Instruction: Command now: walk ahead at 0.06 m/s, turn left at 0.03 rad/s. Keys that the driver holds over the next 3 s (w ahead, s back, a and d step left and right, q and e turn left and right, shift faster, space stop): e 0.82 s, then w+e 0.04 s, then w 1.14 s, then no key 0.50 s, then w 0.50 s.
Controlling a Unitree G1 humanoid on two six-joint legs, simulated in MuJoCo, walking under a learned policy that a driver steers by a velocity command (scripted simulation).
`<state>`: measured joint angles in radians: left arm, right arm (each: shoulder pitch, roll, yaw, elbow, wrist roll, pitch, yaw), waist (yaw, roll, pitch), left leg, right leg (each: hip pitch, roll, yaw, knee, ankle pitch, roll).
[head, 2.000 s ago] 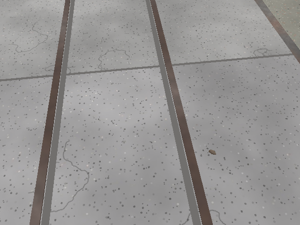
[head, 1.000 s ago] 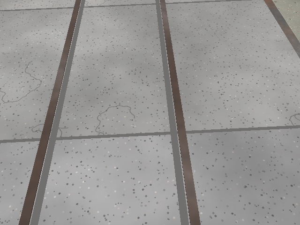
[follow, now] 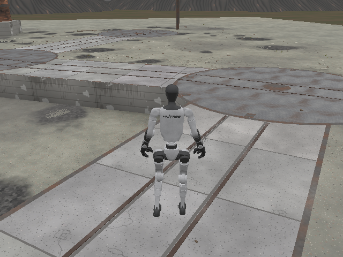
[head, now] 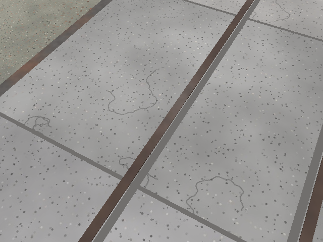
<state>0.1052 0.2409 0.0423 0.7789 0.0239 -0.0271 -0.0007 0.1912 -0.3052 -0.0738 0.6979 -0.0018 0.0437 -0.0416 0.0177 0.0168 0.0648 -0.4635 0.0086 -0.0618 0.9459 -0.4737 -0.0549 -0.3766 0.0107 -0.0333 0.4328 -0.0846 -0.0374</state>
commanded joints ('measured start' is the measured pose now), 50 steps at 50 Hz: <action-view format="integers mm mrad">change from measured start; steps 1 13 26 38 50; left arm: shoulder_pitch -41 53 68 45 88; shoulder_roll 141 119 233 248 191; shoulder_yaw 30 45 66 80 67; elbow -47 -65 -144 -198 -180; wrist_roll -19 -43 -38 -33 -24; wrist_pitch -7 37 16 61 25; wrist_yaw -11 -13 3 27 13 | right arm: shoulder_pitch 106 -33 -105 -105 22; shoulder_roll -19 -123 -111 -75 -102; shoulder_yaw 3 -37 -42 -31 -29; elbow -15 -51 -56 -56 -33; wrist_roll -9 -2 -7 8 5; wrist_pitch -16 -47 -36 -65 -112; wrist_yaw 6 -18 -29 8 17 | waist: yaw -36 -24 -5 7 -20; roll -170 138 -90 -171 124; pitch -200 -94 -160 -139 -30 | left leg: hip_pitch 199 330 -215 15 374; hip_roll -1 320 34 -46 243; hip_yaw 28 -130 -44 -39 -367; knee -261 -539 247 -210 -771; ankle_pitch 121 729 -7 120 -123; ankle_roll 6 261 -12 -30 230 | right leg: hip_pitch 99 -189 300 168 -379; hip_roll -197 -41 -254 -164 23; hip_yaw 214 31 392 484 188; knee -131 496 -47 -85 657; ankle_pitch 111 -438 387 3 -270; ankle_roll -192 59 -210 -189 61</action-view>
